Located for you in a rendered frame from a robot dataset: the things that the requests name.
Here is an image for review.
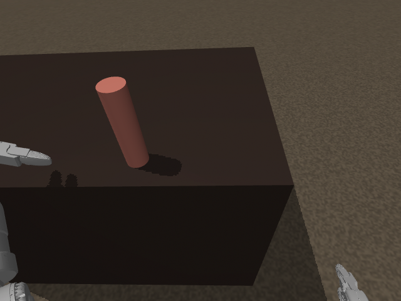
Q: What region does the left robot arm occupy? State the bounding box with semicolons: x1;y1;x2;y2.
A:
0;203;35;301

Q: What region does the left robot hand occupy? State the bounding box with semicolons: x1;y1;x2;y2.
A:
0;141;52;167

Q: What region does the right robot hand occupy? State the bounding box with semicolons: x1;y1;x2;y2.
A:
335;264;369;301

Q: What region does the can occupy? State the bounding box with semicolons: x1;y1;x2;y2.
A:
95;77;149;168

